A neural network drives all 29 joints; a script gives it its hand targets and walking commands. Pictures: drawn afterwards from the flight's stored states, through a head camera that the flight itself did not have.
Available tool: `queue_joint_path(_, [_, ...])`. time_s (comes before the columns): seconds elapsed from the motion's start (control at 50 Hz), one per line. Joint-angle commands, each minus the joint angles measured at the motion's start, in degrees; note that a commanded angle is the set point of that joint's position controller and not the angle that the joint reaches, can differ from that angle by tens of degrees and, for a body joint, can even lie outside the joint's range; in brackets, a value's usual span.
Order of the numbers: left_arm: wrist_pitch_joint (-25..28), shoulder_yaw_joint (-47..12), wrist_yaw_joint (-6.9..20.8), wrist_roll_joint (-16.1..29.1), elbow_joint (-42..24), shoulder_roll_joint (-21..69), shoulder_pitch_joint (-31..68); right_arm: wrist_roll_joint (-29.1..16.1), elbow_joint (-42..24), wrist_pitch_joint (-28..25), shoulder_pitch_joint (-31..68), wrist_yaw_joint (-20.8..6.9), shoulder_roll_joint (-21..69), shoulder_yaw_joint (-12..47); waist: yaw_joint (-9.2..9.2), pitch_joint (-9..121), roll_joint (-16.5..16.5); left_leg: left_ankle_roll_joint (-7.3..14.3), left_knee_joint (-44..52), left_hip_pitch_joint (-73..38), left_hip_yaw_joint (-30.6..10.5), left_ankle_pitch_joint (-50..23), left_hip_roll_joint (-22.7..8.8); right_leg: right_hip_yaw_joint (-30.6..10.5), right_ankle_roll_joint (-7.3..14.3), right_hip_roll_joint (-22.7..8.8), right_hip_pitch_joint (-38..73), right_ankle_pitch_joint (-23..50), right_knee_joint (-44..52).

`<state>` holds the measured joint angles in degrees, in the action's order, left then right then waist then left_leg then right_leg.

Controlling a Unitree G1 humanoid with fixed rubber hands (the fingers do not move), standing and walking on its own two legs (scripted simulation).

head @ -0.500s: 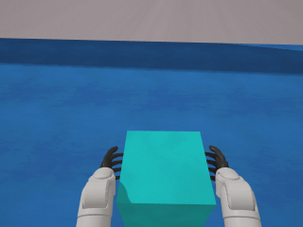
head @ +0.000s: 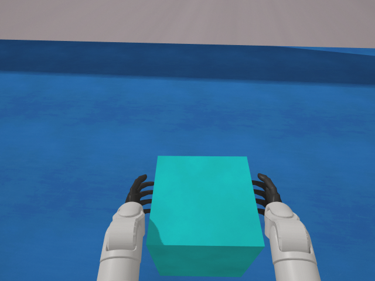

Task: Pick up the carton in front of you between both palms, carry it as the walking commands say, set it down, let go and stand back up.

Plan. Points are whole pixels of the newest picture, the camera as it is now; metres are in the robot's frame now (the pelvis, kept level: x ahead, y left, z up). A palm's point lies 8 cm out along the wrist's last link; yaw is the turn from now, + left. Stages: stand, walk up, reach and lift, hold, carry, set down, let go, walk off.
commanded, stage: carry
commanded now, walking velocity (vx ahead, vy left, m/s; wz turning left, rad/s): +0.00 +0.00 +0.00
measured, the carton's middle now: (201, 219) +0.30 +0.00 -0.05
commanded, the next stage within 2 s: hold in 0.12 s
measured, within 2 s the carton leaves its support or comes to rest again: neither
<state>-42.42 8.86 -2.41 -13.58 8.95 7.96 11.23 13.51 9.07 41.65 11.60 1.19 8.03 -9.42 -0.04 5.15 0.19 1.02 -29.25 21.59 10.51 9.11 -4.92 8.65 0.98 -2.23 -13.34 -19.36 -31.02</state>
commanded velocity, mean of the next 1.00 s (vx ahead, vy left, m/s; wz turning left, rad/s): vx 0.00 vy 0.00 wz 0.00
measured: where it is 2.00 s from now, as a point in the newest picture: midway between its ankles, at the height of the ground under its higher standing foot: outside the picture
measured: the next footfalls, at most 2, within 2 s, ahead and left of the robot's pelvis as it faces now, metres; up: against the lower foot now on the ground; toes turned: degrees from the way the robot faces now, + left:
none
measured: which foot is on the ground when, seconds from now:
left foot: down 0.00-1.00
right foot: down 0.00-1.00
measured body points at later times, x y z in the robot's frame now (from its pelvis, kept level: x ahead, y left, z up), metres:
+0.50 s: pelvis -0.01 +0.01 +0.01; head -0.04 +0.03 +0.46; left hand +0.30 +0.13 +0.03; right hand +0.27 -0.17 +0.04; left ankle +0.07 +0.12 -0.73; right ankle -0.03 -0.10 -0.73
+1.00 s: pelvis -0.04 +0.03 -0.05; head +0.15 +0.02 +0.36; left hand +0.36 +0.13 -0.14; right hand +0.32 -0.17 -0.12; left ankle +0.07 +0.12 -0.73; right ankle -0.03 -0.10 -0.73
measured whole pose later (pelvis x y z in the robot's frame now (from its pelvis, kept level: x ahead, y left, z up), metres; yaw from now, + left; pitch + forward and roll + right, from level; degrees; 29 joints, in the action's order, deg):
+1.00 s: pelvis -0.04 +0.03 -0.05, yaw -10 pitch +20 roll -1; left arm -12.4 25.0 -1.0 -20.4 32.2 7.9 34.1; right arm 19.6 34.3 10.6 35.6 -0.3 9.3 -27.4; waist -0.6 -4.8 2.0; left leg 0.7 -48.9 55.1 -2.8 13.3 2.7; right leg -5.3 -1.3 3.9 -50.4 -21.0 -51.8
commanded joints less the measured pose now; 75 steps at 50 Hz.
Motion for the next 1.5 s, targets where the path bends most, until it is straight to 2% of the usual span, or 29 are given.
queue_joint_path(0.0, [2.7,-32.3,14.0,15.2,-5.2,51.4,26.7,-14.2,-3.3,-1.8,24.3,-13.1,51.8,31.6,0.13,13.5,-0.3,0.2,2.6,-10.4,-6.5,-9.3,-5.3,-6.1,0.5,-6.5,-0.7,10.3,6.2])
queue_joint_path(0.1, [2.7,-32.1,13.9,15.1,-5.0,51.3,26.5,-14.3,-3.2,-1.8,24.3,-13.0,51.8,31.7,0.14,13.8,-0.3,0.1,2.6,-10.6,-6.4,-9.3,-5.2,-6.1,0.7,-6.5,-0.6,10.4,6.2])
queue_joint_path(0.12, [2.6,-30.9,14.3,14.8,-6.6,52.6,21.4,-13.4,-1.9,-2.3,20.3,-13.5,53.5,30.1,-0.39,6.7,6.5,1.2,2.7,-29.2,-14.0,-16.7,11.0,-15.7,1.1,4.6,-4.3,25.0,11.0])
queue_joint_path(0.14, [3.3,-31.2,14.1,14.4,-8.1,50.7,21.9,-12.3,-1.9,-3.5,19.7,-12.9,51.6,29.6,0.28,9.1,4.0,1.0,3.7,-31.0,-15.2,-16.0,10.2,-16.5,1.5,3.9,-1.5,24.2,11.0])
queue_joint_path(0.16, [3.3,-32.0,14.3,14.2,-8.7,51.1,24.6,-11.7,-1.7,-4.0,20.4,-12.8,51.9,28.5,0.95,8.5,3.0,0.4,4.2,-29.7,-14.9,-17.2,10.0,-15.7,1.1,5.0,0.1,23.0,11.3])
queue_joint_path(0.2, [3.6,-31.4,14.2,14.2,-7.5,50.2,23.4,-11.8,-1.5,-4.3,20.2,-12.4,51.1,28.2,0.84,8.4,2.4,0.1,4.8,-29.8,-14.7,-19.3,10.0,-16.1,1.0,5.1,2.2,25.0,12.4])
queue_joint_path(0.24, [3.9,-31.5,14.2,13.9,-7.3,50.0,24.1,-11.4,-0.9,-4.6,21.0,-12.2,50.9,27.9,0.64,8.3,1.9,-0.3,5.6,-28.3,-14.2,-17.3,10.4,-16.0,0.3,5.4,5.3,25.3,12.7])
queue_joint_path(0.34, [4.1,-29.8,14.0,12.3,-4.7,50.8,24.9,-12.2,0.7,-4.9,25.1,-13.5,51.8,28.3,-0.75,5.4,1.5,0.1,6.2,-30.5,-14.0,-10.1,10.5,-15.7,0.6,4.8,0.1,15.6,14.2])
queue_joint_path(0.4, [4.1,-29.0,14.3,11.9,-2.9,51.6,26.5,-12.3,2.4,-5.1,27.0,-14.3,52.3,27.7,-0.88,4.2,1.3,0.0,6.6,-31.5,-13.9,-7.4,10.2,-15.5,0.9,4.7,-2.2,10.9,14.8])
queue_joint_path(0.46, [4.4,-26.4,14.6,10.9,1.4,53.1,31.6,-10.9,6.8,-6.0,32.6,-15.4,51.7,25.1,-1.34,1.9,0.9,-0.3,6.8,-31.3,-14.0,-1.1,9.8,-15.0,1.8,4.8,-5.7,2.6,14.8])
queue_joint_path(0.54, [6.2,-21.2,15.9,9.1,11.8,56.0,40.9,-6.9,17.2,-9.4,41.3,-17.0,52.0,17.7,-0.52,1.4,0.7,-1.1,5.9,-29.4,-15.0,8.5,9.0,-14.3,2.9,5.1,-9.4,-5.7,12.1])
queue_joint_path(0.58, [7.6,-17.1,16.0,6.8,17.6,56.0,44.9,-3.9,22.3,-11.5,45.6,-17.0,51.2,12.4,0.04,0.8,-0.7,-1.4,5.2,-26.7,-16.0,11.9,8.4,-13.9,3.0,5.7,-10.8,-6.5,9.4])
queue_joint_path(0.64, [9.9,-8.7,14.6,1.9,24.0,52.2,47.9,2.0,28.1,-13.8,48.5,-15.7,47.6,2.8,0.97,-0.9,-1.6,-1.3,3.9,-21.0,-17.2,15.6,7.8,-13.4,2.9,6.7,-12.9,-6.4,5.1])
queue_joint_path(0.7, [12.9,-1.0,12.6,-2.9,27.1,45.7,46.7,6.8,31.1,-15.8,47.5,-13.8,42.1,-4.4,0.65,-1.1,-1.5,-1.3,1.1,-15.6,-16.9,13.0,8.2,-13.1,2.4,7.0,-17.3,-4.7,1.7])
queue_joint_path(0.76, [17.5,3.7,11.3,-6.1,28.3,39.3,44.7,8.8,31.3,-19.2,46.6,-12.4,38.2,-7.0,-0.53,1.8,-0.7,-1.2,-3.3,-10.0,-15.6,6.3,9.0,-12.7,1.4,7.7,-22.1,-1.2,-1.9])
queue_joint_path(0.82, [23.2,2.6,10.5,-6.4,27.9,38.1,44.8,7.9,31.4,-24.2,46.3,-12.0,38.6,-5.3,-1.46,8.5,-0.4,-1.0,-8.5,-6.1,-15.2,-2.3,9.7,-12.4,0.6,8.8,-27.8,2.9,-6.3])
queue_joint_path(0.86, [27.5,-1.0,10.6,-5.3,27.2,39.8,46.0,5.8,31.0,-28.2,47.0,-12.1,40.6,-1.7,-1.69,14.8,-0.6,-0.6,-12.1,-4.6,-15.4,-7.8,10.0,-12.2,0.0,9.5,-31.5,5.3,-9.5])
queue_joint_path(0.92, [32.7,-8.3,10.7,-2.2,27.0,43.9,49.3,1.8,30.4,-33.2,49.6,-11.8,44.6,5.6,-1.00,26.6,-0.5,-0.6,-18.4,-4.0,-15.9,-14.5,10.2,-11.7,-0.8,10.4,-37.8,8.0,-14.4])
queue_joint_path(0.98, [35.5,-15.8,11.0,1.3,23.8,47.3,53.0,-2.0,27.0,-36.1,52.0,-10.7,48.3,13.2,-0.43,42.0,-0.7,-0.7,-25.5,-3.3,-15.5,-20.9,10.4,-11.2,-1.8,11.2,-42.6,12.5,-19.8])
queue_joint_path(1.04, [35.9,-21.4,11.2,4.5,20.2,48.0,54.7,-5.7,22.6,-36.6,53.7,-9.3,50.3,19.9,-1.13,55.9,-1.4,-1.1,-31.1,-1.3,-14.7,-25.0,10.9,-11.0,-2.8,11.8,-45.2,16.2,-24.8])
queue_joint_path(1.08, [35.1,-23.0,11.5,5.5,19.5,47.7,54.9,-7.0,21.3,-35.7,54.3,-8.6,51.2,22.0,-1.84,59.2,-1.3,-1.4,-33.2,3.7,-13.7,-22.8,11.3,-11.1,-3.3,12.1,-46.5,15.8,-27.0])
queue_joint_path(1.12, [33.7,-22.7,12.2,5.6,20.4,47.4,54.7,-7.3,21.6,-34.1,54.4,-8.4,52.2,22.4,-2.39,58.0,-0.7,-1.7,-34.3,10.5,-12.8,-16.9,11.7,-11.0,-3.6,12.3,-48.4,12.6,-28.7])
queue_joint_path(1.18, [31.6,-19.9,13.3,4.8,23.5,46.0,55.2,-6.8,24.1,-31.9,55.2,-8.4,52.9,20.3,-3.14,52.2,-0.1,-1.7,-35.5,20.2,-11.7,-8.1,12.2,-10.8,-3.9,12.4,-52.6,6.8,-30.6])
queue_joint_path(1.24, [30.1,-16.4,14.4,3.8,26.9,44.6,56.5,-6.1,27.0,-30.3,57.0,-8.3,52.6,17.3,-3.70,47.9,0.1,-1.4,-37.4,26.8,-11.1,-3.8,12.3,-10.5,-3.9,12.5,-57.6,3.0,-32.5])
queue_joint_path(1.38, [30.2,-11.4,15.2,3.2,31.7,41.8,60.9,-5.2,30.1,-30.9,62.5,-6.8,50.4,12.6,-4.26,49.2,0.4,-1.5,-44.2,35.4,-10.9,-4.3,12.6,-9.6,-4.2,13.3,-67.1,2.1,-39.4])
queue_joint_path(1.48, [31.0,-11.6,14.6,4.7,32.3,40.3,64.7,-6.3,29.8,-32.2,67.1,-4.8,48.7,12.8,-4.89,53.9,0.1,-2.1,-49.2,38.8,-10.3,-5.4,12.6,-8.4,-4.4,14.2,-71.4,2.1,-45.1])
